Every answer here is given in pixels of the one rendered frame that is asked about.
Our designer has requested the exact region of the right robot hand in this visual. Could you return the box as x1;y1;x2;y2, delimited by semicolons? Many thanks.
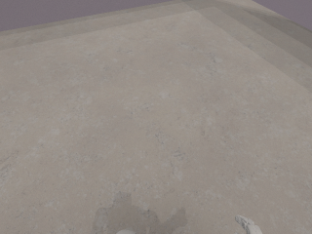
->
234;214;263;234

